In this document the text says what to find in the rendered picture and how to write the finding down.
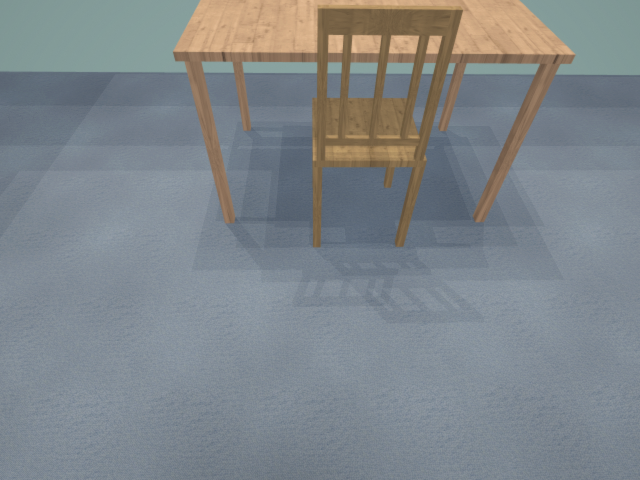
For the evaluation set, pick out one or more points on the table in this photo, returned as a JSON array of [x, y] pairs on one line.
[[490, 31]]

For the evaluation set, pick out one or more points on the chair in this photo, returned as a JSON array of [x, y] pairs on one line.
[[377, 132]]

